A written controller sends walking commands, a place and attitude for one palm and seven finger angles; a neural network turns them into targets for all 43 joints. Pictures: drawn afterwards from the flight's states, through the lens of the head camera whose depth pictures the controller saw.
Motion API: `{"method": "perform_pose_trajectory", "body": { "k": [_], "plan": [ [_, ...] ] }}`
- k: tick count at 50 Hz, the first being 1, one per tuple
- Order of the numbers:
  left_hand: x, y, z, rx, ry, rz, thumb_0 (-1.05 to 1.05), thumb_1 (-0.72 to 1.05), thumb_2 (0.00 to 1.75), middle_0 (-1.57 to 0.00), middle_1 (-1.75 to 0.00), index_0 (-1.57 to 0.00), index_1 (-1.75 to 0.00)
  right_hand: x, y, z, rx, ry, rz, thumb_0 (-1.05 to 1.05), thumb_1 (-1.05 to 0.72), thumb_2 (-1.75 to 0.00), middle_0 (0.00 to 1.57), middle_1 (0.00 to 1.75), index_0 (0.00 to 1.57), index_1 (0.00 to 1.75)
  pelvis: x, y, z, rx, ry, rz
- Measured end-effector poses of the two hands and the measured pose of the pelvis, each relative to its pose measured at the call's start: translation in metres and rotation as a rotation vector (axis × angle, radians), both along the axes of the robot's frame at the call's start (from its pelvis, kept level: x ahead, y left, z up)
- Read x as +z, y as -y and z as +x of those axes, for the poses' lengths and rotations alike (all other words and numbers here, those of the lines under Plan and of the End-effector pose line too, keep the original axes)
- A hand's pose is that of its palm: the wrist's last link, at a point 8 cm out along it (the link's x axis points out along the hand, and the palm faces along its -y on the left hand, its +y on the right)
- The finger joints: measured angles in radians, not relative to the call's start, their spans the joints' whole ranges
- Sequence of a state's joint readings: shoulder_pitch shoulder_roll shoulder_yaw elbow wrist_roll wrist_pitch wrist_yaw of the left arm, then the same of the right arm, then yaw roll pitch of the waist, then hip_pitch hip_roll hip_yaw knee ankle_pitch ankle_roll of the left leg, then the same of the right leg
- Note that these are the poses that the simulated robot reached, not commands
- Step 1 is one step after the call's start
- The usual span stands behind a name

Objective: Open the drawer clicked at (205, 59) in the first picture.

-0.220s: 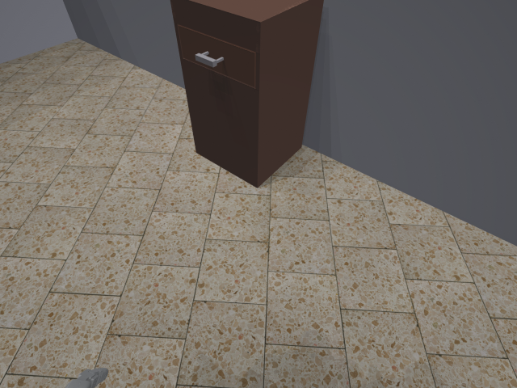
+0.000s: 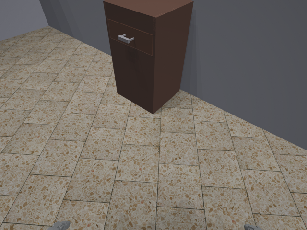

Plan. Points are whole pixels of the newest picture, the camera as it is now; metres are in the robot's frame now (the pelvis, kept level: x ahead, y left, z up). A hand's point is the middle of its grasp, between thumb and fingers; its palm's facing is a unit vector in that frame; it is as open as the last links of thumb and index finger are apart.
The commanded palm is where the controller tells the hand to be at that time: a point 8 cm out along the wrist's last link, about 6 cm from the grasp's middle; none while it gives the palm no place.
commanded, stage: stand and wait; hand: left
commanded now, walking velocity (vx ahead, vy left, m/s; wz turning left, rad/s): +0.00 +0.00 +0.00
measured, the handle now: (126, 38) +1.33 +0.28 -0.11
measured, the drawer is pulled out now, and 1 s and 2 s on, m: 0.00 0.00 0.00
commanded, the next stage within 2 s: look at it before walking up in 0.64 s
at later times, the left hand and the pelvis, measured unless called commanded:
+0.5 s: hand out of the picture +0.05 +0.24 -0.15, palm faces -0.02 -0.94 -0.34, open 7.4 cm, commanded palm none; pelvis -0.02 -0.01 +0.01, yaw +0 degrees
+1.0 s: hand out of the picture +0.05 +0.24 -0.15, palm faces -0.03 -0.94 -0.33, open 7.4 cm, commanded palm none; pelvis -0.03 -0.01 +0.01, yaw +0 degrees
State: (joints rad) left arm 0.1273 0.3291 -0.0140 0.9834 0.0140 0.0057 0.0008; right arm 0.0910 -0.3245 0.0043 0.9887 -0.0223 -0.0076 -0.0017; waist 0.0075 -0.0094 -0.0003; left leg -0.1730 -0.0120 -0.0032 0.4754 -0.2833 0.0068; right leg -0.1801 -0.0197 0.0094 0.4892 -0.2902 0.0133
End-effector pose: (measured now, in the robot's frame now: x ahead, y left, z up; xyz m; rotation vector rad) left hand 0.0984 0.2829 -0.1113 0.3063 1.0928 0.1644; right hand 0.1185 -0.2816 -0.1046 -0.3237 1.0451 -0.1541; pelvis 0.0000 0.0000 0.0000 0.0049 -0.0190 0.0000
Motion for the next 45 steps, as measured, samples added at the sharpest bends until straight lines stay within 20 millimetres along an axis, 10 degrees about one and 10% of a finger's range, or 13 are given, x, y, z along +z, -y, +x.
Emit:
{"method": "perform_pose_trajectory", "body": {
  "k": [19, 45],
  "plan": [
    [-0.004, -0.006, -0.051, 0.043, -0.112, 0.015, 0.01, 0.91, 0.9, -0.2, -0.3, -0.2, -0.3, -0.006, 0.019, -0.058, -0.054, -0.132, -0.022, 0.0, -0.9, -0.9, 0.21, 0.3, 0.2, 0.3, 0.004, 0.005, -0.015, 0.0, 0.017, -0.002],
    [-0.003, 0.0, -0.058, 0.029, -0.11, 0.005, 0.01, 0.91, 0.9, -0.2, -0.3, -0.2, -0.3, -0.008, 0.018, -0.083, -0.074, -0.168, -0.007, 0.0, -0.9, -0.9, 0.21, 0.3, 0.2, 0.3, 0.007, 0.006, -0.026, -0.004, 0.016, -0.002]
  ]
}}
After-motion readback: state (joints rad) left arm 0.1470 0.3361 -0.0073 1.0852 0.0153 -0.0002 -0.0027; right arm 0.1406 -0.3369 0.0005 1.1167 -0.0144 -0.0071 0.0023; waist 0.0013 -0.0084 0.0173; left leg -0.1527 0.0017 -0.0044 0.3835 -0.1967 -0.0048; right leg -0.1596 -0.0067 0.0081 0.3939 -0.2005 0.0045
